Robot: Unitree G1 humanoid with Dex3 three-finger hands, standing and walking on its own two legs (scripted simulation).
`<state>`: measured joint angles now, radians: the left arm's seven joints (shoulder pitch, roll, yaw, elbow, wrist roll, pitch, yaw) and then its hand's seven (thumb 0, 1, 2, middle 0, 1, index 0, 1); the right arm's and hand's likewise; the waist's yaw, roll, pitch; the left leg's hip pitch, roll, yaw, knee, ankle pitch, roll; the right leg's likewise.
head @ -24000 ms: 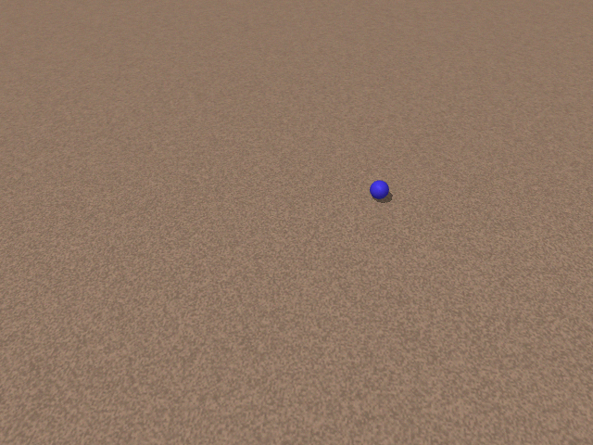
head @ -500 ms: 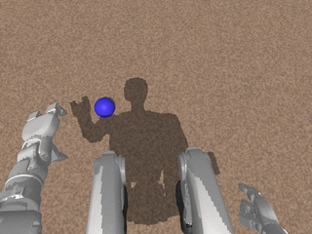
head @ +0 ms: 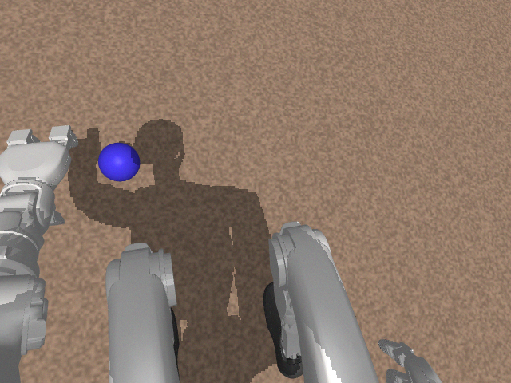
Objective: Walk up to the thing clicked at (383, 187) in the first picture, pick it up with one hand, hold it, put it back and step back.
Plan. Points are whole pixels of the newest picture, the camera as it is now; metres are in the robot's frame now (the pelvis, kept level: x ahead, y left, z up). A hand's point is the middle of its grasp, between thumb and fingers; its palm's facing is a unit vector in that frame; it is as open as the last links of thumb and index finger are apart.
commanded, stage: rise first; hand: left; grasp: from above
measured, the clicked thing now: (119, 162) +0.54 +0.21 -0.33
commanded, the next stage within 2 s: none
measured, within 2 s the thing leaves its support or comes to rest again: neither
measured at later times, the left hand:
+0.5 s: hand (69, 172) +0.47 +0.27 -0.19, palm faces -0.45 -0.04 -0.89, open 14.1 cm
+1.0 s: hand (77, 168) +0.49 +0.26 -0.21, palm faces -0.44 -0.04 -0.89, open 14.2 cm
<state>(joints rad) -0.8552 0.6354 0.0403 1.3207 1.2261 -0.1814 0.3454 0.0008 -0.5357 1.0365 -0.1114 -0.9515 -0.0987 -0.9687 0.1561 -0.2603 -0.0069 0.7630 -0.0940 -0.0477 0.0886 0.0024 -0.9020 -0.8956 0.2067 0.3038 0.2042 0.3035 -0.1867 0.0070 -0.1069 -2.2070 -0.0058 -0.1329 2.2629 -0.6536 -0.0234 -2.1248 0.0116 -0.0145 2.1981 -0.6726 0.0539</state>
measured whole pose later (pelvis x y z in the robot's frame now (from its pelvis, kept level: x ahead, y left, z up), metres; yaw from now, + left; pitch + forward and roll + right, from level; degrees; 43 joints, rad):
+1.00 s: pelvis +0.01 +0.00 -0.04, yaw -2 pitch +35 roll -8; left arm -0.99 0.72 0.07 1.45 1.26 -0.19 0.40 0.00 -0.55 1.02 -0.09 -1.02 -0.09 -1.03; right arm 0.15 -0.28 0.06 0.74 -0.14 -0.04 0.14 0.00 -0.91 -0.90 0.21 0.30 0.20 0.30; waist -0.25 0.00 -0.03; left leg -2.31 0.00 -0.17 2.39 -0.69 -0.04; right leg -2.23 0.03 -0.04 2.31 -0.69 0.06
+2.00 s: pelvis +0.01 +0.00 -0.04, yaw -3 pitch +34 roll -9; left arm -1.04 0.77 0.06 1.49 1.25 -0.16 0.36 0.00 -0.56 1.03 -0.10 -1.02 -0.09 -1.03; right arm 0.17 -0.28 0.11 0.71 -0.14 -0.03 0.15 0.00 -0.91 -0.90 0.21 0.30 0.20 0.30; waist -0.29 0.00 -0.03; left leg -2.32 -0.01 -0.19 2.40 -0.68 -0.04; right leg -2.24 0.03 -0.05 2.31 -0.68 0.07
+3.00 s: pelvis +0.00 -0.01 -0.05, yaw -3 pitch +34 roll -8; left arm -1.10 0.76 0.07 1.53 1.19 -0.07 0.35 0.00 -0.47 1.09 -0.12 -1.15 -0.13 -1.14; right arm 0.20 -0.28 0.14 0.70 -0.15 -0.05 0.16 0.00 -0.91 -0.89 0.21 0.30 0.20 0.30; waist -0.33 0.01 0.02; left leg -2.34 0.00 -0.19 2.42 -0.68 -0.04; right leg -2.28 0.05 -0.04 2.34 -0.66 0.07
